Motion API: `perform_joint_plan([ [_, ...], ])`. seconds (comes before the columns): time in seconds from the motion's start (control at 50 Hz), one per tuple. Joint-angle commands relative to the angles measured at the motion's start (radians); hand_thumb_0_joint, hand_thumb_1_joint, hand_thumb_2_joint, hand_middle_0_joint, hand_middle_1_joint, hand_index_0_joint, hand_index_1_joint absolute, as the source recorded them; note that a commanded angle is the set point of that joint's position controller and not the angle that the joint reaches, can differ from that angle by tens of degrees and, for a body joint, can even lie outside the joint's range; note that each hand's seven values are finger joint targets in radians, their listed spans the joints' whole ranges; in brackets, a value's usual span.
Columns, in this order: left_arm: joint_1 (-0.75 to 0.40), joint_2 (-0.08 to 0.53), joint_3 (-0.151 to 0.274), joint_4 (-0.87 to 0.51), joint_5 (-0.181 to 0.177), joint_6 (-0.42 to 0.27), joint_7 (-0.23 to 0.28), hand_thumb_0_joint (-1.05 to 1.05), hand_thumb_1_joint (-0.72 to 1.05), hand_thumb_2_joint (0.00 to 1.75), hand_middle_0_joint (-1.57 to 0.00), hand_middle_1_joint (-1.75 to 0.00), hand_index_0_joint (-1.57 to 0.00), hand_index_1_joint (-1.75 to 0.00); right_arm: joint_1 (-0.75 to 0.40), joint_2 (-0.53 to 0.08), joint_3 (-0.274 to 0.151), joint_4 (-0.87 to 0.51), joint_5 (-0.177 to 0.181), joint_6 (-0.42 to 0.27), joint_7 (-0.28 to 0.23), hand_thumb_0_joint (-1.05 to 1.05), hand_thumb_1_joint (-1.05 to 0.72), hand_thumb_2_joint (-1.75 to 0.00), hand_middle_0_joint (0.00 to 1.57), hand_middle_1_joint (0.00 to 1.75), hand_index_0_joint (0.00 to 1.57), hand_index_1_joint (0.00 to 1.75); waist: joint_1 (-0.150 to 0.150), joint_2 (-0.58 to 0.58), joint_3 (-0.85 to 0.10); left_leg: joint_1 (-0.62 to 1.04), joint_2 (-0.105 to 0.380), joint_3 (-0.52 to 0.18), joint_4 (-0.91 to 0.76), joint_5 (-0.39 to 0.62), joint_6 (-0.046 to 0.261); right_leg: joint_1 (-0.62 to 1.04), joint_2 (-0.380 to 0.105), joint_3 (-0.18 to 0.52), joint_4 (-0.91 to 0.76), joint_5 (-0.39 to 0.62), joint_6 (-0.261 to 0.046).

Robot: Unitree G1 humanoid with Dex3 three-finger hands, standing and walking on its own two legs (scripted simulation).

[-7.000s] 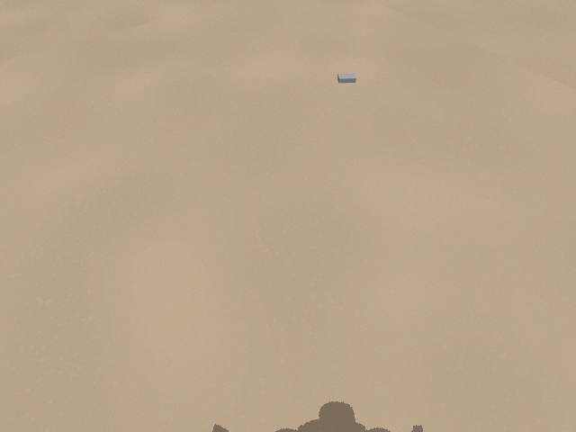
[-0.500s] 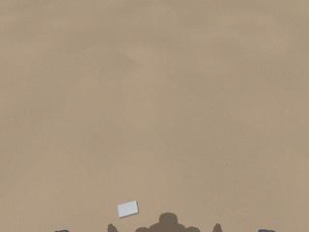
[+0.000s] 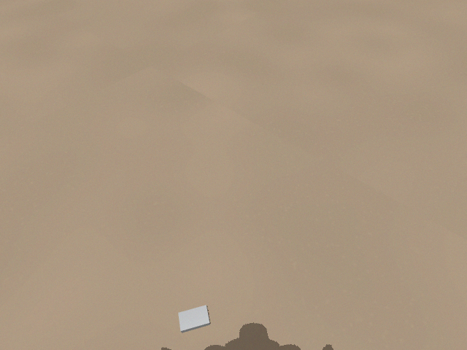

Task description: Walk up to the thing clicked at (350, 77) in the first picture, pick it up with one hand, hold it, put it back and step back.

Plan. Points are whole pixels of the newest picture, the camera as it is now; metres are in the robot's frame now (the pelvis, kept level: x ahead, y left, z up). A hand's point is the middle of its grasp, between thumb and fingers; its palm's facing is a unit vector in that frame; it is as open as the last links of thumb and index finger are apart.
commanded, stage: walk up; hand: left
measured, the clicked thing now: (194, 318) +0.35 +0.18 -0.77
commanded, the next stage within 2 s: stand in 0.32 s
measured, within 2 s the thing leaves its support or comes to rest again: neither
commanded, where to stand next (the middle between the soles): +0.02 -0.04 m, yaw -1 degrees
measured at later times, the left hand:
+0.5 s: hand out of the picture +0.07 +0.25 -0.16, palm faces -0.01 -0.94 -0.33, open 7.4 cm
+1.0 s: hand out of the picture +0.09 +0.25 -0.16, palm faces -0.01 -0.94 -0.34, open 7.4 cm
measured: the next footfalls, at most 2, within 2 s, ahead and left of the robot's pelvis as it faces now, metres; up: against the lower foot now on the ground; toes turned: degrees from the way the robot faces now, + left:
none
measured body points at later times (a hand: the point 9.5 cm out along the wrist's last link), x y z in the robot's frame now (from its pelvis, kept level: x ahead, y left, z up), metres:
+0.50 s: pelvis +0.01 +0.00 +0.00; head +0.02 +0.00 +0.45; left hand +0.07 +0.30 -0.14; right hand +0.09 -0.30 -0.13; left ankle +0.03 +0.13 -0.75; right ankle +0.00 -0.13 -0.75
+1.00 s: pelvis +0.02 +0.00 +0.00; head +0.03 +0.00 +0.45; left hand +0.09 +0.30 -0.13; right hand +0.10 -0.30 -0.13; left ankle +0.03 +0.13 -0.75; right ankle +0.00 -0.13 -0.75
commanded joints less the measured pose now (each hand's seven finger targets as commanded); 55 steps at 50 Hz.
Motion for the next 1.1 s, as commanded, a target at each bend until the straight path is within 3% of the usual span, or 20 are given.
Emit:
perform_joint_plan([
  [0.0, -0.05, 0.199, 0.036, -0.059, -0.004, -0.022, 0.01, 0.0, 0.9, 0.9, -0.2, -0.3, -0.2, -0.3, -0.055, -0.222, -0.039, -0.057, 0.003, -0.024, -0.019, 0.0, -0.9, -0.9, 0.2, 0.3, 0.2, 0.3, -0.004, -0.002, -0.084, 0.026, 0.105, -0.107, -0.063, 0.044, 0.027, -0.011, -0.097, 0.074, -0.056, 0.042, -0.035],
  [0.2, -0.024, 0.204, 0.037, -0.059, 0.0, -0.023, 0.009, 0.0, 0.9, 0.9, -0.2, -0.3, -0.2, -0.3, -0.062, -0.22, -0.037, -0.065, 0.003, -0.023, -0.016, 0.0, -0.9, -0.9, 0.2, 0.3, 0.2, 0.3, 0.001, 0.005, -0.086, 0.038, 0.1, -0.103, -0.064, 0.016, 0.028, -0.014, -0.104, 0.079, -0.058, 0.053, -0.033],
  [0.44, -0.014, 0.213, 0.031, -0.074, 0.003, -0.035, 0.017, 0.0, 0.9, 0.9, -0.2, -0.3, -0.2, -0.3, -0.051, -0.217, -0.039, -0.072, -0.001, -0.015, -0.013, 0.0, -0.9, -0.9, 0.2, 0.3, 0.2, 0.3, -0.002, 0.006, -0.093, 0.05, 0.107, -0.107, -0.045, 0.094, 0.023, -0.011, -0.117, 0.077, -0.06, 0.07, -0.031],
  [0.58, -0.007, 0.213, 0.028, -0.077, 0.003, -0.035, 0.019, 0.0, 0.9, 0.9, -0.2, -0.3, -0.2, -0.3, -0.053, -0.218, -0.038, -0.075, 0.002, -0.012, -0.012, 0.0, -0.9, -0.9, 0.2, 0.3, 0.2, 0.3, -0.001, -0.012, -0.08, 0.052, 0.104, -0.112, -0.05, 0.072, 0.025, -0.022, -0.113, 0.071, -0.062, 0.054, -0.03],
  [0.68, -0.007, 0.216, 0.03, -0.084, 0.0, -0.037, 0.019, 0.0, 0.9, 0.9, -0.2, -0.3, -0.2, -0.3, -0.043, -0.221, -0.036, -0.078, -0.001, -0.017, -0.014, 0.0, -0.9, -0.9, 0.2, 0.3, 0.2, 0.3, 0.001, -0.003, -0.109, 0.071, 0.116, -0.11, -0.038, 0.165, 0.027, 0.012, -0.122, 0.071, -0.042, 0.127, -0.031],
  [0.82, -0.014, 0.22, 0.028, -0.086, 0.0, -0.037, 0.021, 0.0, 0.9, 0.9, -0.2, -0.3, -0.2, -0.3, -0.036, -0.221, -0.036, -0.078, -0.001, -0.013, -0.015, 0.0, -0.9, -0.9, 0.2, 0.3, 0.2, 0.3, -0.002, -0.014, -0.103, 0.074, 0.114, -0.106, -0.031, 0.168, 0.027, 0.012, -0.123, 0.07, -0.054, 0.132, -0.029],
  [0.88, -0.011, 0.22, 0.028, -0.087, 0.002, -0.036, 0.021, 0.0, 0.9, 0.9, -0.2, -0.3, -0.2, -0.3, -0.035, -0.215, -0.034, -0.081, 0.0, -0.01, -0.015, 0.0, -0.9, -0.9, 0.2, 0.3, 0.2, 0.3, -0.005, -0.005, -0.082, 0.048, 0.106, -0.103, -0.042, 0.119, 0.025, 0.016, -0.124, 0.073, -0.066, 0.113, -0.03],
  [1.08, -0.008, 0.22, 0.029, -0.093, 0.002, -0.036, 0.021, 0.0, 0.9, 0.9, -0.2, -0.3, -0.2, -0.3, -0.034, -0.217, -0.035, -0.083, 0.001, -0.013, -0.016, 0.0, -0.9, -0.9, 0.2, 0.3, 0.2, 0.3, -0.002, 0.008, -0.095, 0.066, 0.112, -0.102, -0.038, 0.165, 0.026, 0.025, -0.124, 0.068, -0.057, 0.14, -0.032],
])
